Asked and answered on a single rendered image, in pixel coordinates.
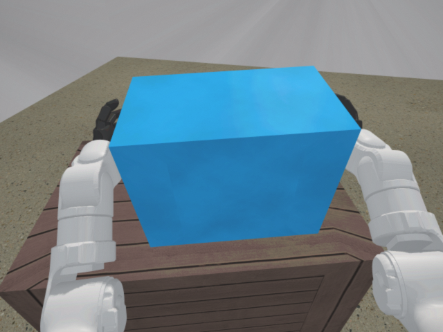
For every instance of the robot left upper arm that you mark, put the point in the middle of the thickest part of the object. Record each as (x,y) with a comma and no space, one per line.
(86,305)

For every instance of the pedestal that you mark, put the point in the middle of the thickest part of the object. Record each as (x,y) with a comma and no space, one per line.
(299,283)

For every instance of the left robot hand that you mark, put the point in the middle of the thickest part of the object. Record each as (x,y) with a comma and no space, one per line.
(105,121)

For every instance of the robot right forearm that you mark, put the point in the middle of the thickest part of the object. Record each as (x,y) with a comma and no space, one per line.
(399,218)

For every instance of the robot right upper arm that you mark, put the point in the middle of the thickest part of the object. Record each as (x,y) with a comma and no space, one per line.
(408,284)

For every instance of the robot left forearm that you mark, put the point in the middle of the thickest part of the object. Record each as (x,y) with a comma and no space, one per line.
(85,211)

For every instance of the right robot hand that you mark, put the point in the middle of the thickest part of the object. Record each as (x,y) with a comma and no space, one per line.
(348,105)

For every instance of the carton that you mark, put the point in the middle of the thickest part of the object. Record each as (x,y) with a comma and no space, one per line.
(232,155)

